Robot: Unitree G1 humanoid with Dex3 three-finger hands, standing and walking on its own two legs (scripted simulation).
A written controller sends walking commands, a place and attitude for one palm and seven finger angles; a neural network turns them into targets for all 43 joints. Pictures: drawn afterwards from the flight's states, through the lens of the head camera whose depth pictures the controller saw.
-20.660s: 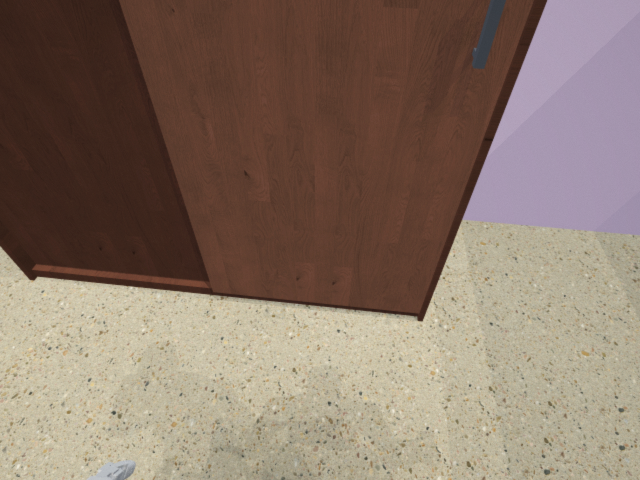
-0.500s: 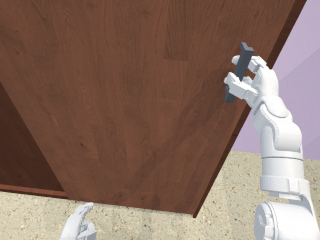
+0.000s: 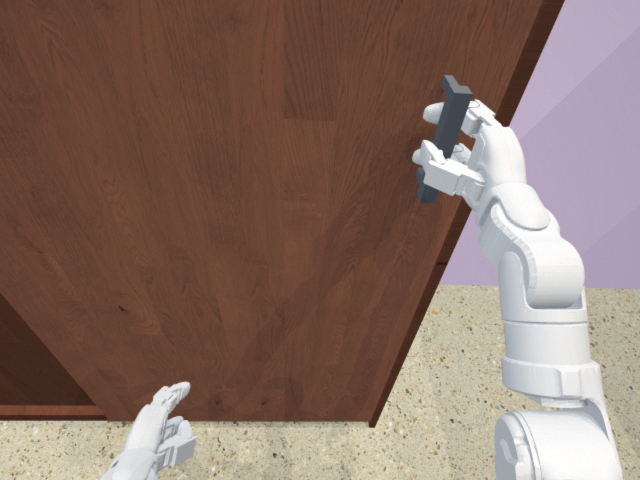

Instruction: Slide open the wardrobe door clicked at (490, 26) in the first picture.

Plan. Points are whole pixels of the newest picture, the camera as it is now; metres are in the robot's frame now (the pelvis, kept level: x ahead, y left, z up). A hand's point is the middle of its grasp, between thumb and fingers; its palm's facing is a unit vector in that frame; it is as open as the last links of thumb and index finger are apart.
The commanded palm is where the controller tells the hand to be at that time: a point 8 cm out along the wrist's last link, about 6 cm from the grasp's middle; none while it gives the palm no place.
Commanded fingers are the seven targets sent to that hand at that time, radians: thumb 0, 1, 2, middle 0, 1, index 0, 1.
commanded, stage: tug the door sideways, standing still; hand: right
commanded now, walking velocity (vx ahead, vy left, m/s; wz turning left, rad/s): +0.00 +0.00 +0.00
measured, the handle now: (437, 141) +0.44 -0.12 +0.24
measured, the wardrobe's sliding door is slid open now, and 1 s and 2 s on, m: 0.00 0.00 0.05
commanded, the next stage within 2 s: step sideways, sliding the door along in 0.54 s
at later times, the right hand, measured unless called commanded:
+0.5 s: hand (425, 164) +0.38 -0.10 +0.25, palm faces +0.05 +1.00 -0.07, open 5.9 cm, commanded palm +0.35 -0.09 +0.24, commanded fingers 0.00 -0.90 -0.90 0.45 1.40 0.45 1.40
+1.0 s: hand (417, 165) +0.40 -0.09 +0.24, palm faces +0.19 +0.98 -0.08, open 6.1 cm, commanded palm +0.37 -0.09 +0.25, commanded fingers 0.00 -0.90 -0.90 0.45 1.40 0.45 1.40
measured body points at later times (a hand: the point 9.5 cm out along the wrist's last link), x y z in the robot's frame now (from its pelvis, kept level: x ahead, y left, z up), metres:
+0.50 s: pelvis -0.04 -0.01 +0.00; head -0.05 +0.00 +0.45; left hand +0.13 +0.20 -0.11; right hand +0.37 -0.15 +0.26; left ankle -0.05 +0.13 -0.74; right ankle -0.05 -0.13 -0.74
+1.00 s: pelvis -0.04 +0.05 -0.02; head -0.01 +0.07 +0.43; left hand +0.10 +0.26 -0.15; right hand +0.38 -0.14 +0.24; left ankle +0.00 +0.13 -0.75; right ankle -0.05 -0.13 -0.74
